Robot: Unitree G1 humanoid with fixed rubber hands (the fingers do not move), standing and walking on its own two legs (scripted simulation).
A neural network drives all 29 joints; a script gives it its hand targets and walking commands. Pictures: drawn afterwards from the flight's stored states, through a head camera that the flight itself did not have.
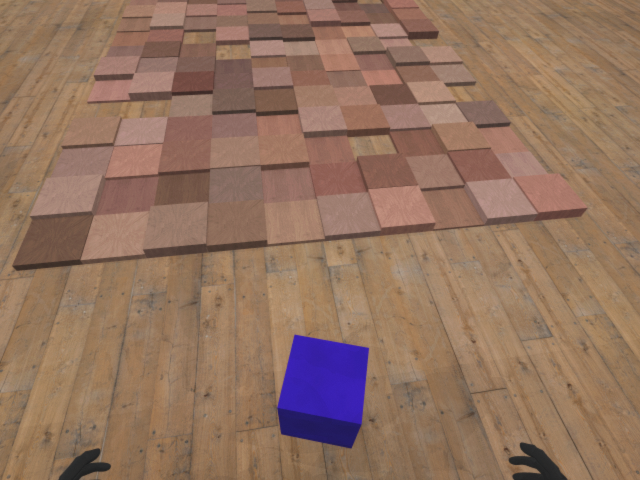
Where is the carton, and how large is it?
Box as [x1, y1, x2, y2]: [277, 335, 368, 447]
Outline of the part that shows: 294,335 277,407 281,433 351,447 361,424 368,348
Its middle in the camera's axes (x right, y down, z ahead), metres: +0.01 +0.44 +1.11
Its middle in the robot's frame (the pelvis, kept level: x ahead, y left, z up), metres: +0.43 -0.04 -0.66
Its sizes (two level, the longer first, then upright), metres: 0.210 0.200 0.250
